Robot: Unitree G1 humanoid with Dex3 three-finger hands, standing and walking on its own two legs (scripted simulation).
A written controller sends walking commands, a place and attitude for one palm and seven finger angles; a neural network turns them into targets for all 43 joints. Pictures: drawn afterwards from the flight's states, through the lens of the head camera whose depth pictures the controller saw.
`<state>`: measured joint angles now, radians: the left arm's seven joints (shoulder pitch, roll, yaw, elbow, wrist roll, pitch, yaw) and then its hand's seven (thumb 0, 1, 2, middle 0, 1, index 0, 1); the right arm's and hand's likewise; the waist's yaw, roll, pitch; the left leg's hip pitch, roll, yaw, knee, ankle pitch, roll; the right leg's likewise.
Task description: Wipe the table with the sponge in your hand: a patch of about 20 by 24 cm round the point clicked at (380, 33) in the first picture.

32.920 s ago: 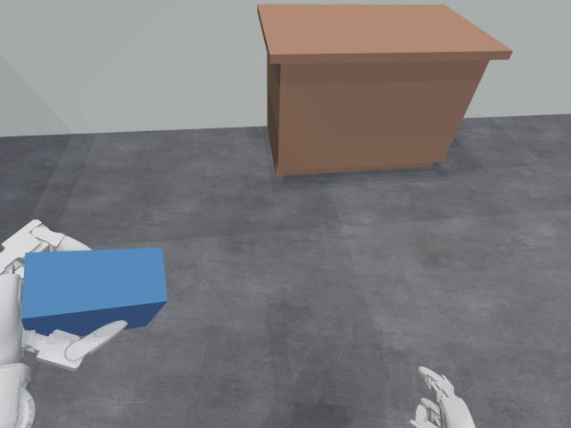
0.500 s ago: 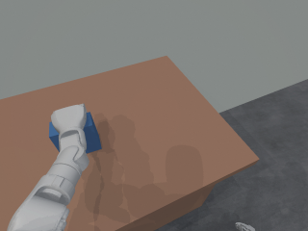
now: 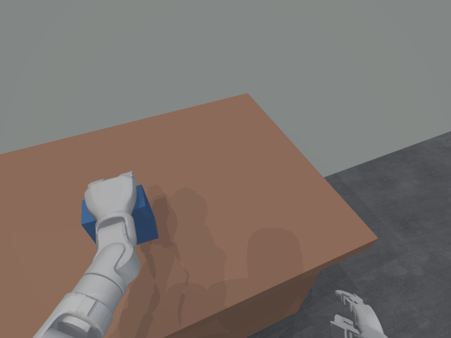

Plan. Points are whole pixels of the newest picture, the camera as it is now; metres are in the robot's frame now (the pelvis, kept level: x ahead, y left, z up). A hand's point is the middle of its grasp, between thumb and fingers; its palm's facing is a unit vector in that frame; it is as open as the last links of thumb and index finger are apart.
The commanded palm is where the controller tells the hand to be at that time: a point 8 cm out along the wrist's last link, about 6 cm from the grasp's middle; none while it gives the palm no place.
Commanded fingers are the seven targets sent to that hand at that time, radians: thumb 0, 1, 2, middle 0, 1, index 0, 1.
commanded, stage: wipe back along the middle lane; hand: left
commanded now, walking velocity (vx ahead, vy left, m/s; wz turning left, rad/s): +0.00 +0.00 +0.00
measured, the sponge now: (125, 225) +0.33 +0.25 -0.01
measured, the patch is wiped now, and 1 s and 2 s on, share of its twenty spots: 0.70 0.75 0.80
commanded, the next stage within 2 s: slide across to the third lane in 0.94 s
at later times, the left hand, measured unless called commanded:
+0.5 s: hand (126, 229) +0.30 +0.23 +0.03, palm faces +0.03 -0.04 -1.00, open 10.2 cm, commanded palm +0.24 +0.20 +0.05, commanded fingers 0.00 0.10 1.30 -1.20 -1.60 -1.20 -1.60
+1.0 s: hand (129, 251) +0.25 +0.21 +0.03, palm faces +0.05 -0.10 -0.99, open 10.2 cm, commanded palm +0.20 +0.18 +0.06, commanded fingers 0.00 0.10 1.30 -1.20 -1.60 -1.20 -1.60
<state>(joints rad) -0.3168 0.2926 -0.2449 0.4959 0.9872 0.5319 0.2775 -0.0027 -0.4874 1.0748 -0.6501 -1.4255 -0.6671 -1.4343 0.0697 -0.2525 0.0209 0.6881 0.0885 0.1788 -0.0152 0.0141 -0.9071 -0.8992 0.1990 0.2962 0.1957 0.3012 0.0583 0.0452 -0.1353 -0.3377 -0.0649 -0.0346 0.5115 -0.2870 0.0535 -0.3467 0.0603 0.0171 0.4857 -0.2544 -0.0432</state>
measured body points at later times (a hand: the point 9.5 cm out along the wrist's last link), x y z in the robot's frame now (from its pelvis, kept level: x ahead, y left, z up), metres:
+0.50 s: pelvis +0.00 +0.00 +0.00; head -0.02 -0.02 +0.45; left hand +0.29 +0.22 +0.08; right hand +0.22 -0.21 -0.09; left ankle -0.02 +0.08 -0.74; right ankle -0.01 -0.10 -0.74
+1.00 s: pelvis -0.01 -0.01 +0.00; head -0.03 -0.04 +0.45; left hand +0.24 +0.21 +0.09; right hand +0.22 -0.22 -0.09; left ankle -0.02 +0.08 -0.74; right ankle -0.01 -0.10 -0.74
